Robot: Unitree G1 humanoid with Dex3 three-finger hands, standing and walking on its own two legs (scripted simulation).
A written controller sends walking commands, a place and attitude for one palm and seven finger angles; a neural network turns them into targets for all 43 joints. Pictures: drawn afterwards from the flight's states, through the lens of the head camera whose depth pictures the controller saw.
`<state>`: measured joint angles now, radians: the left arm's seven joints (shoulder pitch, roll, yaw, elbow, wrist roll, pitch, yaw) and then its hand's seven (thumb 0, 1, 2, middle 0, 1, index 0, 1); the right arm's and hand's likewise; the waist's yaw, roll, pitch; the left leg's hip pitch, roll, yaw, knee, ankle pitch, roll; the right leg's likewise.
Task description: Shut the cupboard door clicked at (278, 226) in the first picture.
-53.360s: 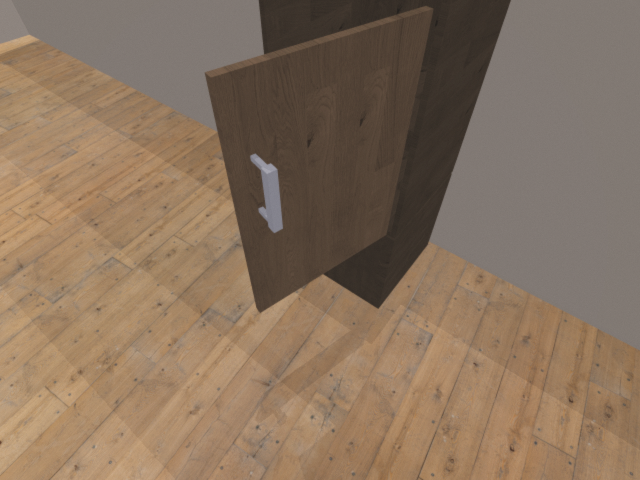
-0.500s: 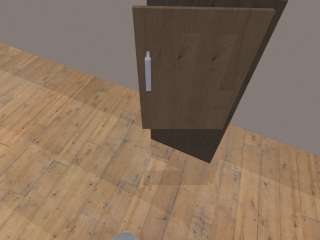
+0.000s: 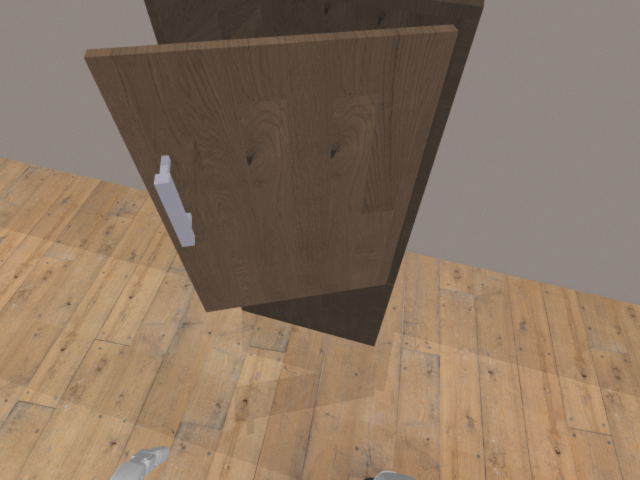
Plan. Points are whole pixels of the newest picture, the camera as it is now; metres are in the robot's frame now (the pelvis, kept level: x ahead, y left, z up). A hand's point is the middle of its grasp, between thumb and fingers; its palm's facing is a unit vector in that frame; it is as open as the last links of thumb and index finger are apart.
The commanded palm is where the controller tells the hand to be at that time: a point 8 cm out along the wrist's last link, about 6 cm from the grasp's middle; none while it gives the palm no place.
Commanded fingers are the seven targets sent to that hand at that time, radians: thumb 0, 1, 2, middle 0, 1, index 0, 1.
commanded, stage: come to a stop and stand still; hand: left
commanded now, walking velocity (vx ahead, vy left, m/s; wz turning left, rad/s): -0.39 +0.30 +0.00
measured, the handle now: (177, 203) +0.48 +0.21 +0.05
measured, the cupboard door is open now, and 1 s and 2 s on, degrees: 26 26 26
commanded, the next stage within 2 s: look again from close up in 0.96 s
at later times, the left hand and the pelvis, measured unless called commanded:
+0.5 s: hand out of the picture +0.09 +0.21 -0.18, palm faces +0.10 -0.97 -0.22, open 7.4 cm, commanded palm none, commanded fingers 0.00 0.90 0.90 -0.20 -0.30 -0.20 -0.30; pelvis +0.05 +0.00 +0.00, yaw +2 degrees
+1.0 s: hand out of the picture +0.01 +0.14 -0.17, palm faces +0.03 -0.99 -0.13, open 7.4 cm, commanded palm none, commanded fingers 0.00 0.90 0.90 -0.20 -0.30 -0.20 -0.30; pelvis +0.02 -0.01 +0.01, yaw +1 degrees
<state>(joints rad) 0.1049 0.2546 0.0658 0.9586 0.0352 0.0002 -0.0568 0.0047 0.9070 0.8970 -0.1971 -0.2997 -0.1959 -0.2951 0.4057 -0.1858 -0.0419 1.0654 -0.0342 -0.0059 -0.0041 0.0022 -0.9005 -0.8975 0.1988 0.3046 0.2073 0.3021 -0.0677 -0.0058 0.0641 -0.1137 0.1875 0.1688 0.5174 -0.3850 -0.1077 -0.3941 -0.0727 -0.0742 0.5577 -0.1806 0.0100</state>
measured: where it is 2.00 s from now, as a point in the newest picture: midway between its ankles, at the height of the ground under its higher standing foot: outside the picture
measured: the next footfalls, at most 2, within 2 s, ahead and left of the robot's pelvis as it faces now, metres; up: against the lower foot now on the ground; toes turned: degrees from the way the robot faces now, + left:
left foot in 0.44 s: +0.11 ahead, +0.10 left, +0.00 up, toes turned +2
right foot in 0.78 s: +0.08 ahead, -0.12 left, +0.00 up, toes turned +0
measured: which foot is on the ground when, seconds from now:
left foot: down 0.00-0.00, up 0.02-0.42, down 0.44-1.00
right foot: down 0.00-0.44, up 0.46-0.76, down 0.78-1.00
